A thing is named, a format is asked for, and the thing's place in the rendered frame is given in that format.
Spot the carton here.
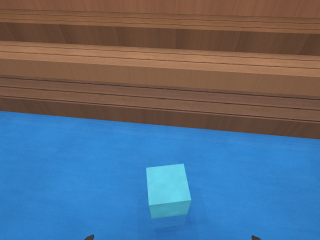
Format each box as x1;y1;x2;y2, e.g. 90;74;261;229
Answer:
146;163;191;219

